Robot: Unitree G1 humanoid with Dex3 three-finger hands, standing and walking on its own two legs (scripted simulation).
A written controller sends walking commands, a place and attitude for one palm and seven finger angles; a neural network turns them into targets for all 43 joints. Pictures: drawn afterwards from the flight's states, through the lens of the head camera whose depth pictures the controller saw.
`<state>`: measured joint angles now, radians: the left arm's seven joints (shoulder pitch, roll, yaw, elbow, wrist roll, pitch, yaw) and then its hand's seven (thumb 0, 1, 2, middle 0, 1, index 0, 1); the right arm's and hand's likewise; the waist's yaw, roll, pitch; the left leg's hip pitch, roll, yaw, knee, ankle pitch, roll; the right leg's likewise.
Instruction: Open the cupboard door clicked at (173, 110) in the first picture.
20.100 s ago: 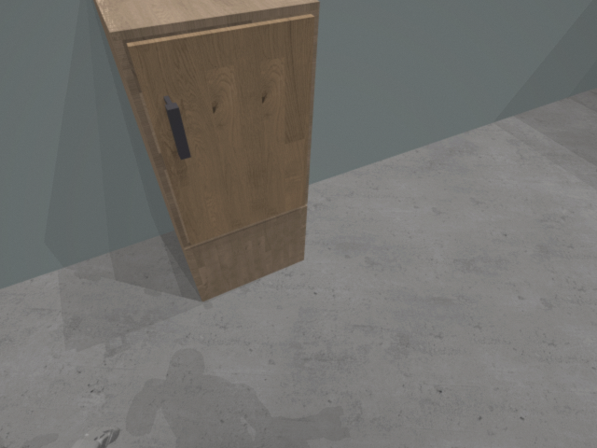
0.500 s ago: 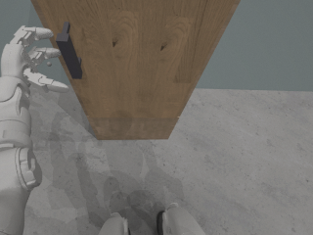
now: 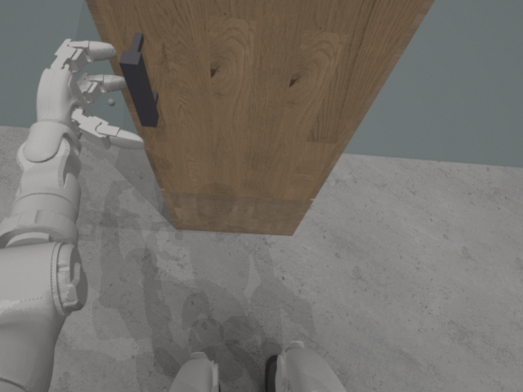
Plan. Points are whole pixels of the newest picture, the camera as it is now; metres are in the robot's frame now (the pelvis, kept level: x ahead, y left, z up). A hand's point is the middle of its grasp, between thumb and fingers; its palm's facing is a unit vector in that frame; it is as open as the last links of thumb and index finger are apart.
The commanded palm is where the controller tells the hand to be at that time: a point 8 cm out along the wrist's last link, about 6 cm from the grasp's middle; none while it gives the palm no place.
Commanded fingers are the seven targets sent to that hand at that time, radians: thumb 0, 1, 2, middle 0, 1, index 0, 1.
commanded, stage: slide the fingers in behind the handle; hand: left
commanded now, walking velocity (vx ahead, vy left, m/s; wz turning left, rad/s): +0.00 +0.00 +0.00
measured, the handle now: (144, 82) +0.55 +0.15 +0.08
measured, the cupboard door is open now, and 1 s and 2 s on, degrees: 0 0 0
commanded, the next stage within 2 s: move the hooked fingers beside the handle in 0.62 s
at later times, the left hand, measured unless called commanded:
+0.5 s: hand (118, 107) +0.50 +0.18 +0.08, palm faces +0.00 -1.00 -0.02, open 15.1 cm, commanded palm +0.50 +0.17 +0.08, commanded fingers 0.00 -0.50 0.30 -0.30 -1.20 -0.30 -1.20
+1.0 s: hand (120, 111) +0.50 +0.18 +0.08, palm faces -0.02 -1.00 -0.02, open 15.4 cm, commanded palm +0.49 +0.18 +0.08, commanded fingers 0.00 -0.50 0.30 -0.30 -1.20 -0.30 -1.20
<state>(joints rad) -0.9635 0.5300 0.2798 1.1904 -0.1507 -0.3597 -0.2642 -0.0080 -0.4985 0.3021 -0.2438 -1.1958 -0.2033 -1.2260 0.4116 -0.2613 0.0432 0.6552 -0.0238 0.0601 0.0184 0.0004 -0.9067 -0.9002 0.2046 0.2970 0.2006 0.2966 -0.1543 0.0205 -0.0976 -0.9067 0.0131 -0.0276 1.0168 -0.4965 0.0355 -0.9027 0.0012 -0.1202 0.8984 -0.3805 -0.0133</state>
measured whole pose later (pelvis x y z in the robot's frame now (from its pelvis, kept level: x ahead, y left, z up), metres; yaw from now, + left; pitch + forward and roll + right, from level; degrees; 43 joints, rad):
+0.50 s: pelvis +0.00 +0.00 +0.00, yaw +2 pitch +22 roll -4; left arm -0.96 0.45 0.19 1.18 -0.18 -0.38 -0.18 -0.01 -0.50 0.30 -0.19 -1.17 -0.06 -1.19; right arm 0.39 -0.25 0.03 0.69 -0.03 0.03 0.03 0.00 -0.91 -0.90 0.20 0.30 0.20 0.30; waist -0.12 0.03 -0.10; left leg -0.90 -0.01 -0.05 1.01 -0.49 0.03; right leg -0.88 -0.02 -0.14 0.90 -0.39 -0.01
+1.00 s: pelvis -0.01 +0.00 +0.00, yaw +1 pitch +21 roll -3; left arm -0.95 0.48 0.24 1.20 -0.16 -0.39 -0.23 -0.01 -0.50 0.30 -0.30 -1.20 0.00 -1.11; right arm 0.39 -0.27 0.04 0.68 -0.02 0.02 0.02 0.00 -0.91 -0.90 0.20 0.30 0.20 0.30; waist -0.14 0.02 -0.09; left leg -0.89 0.00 -0.03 1.01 -0.49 0.03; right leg -0.89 -0.01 -0.12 0.91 -0.38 -0.02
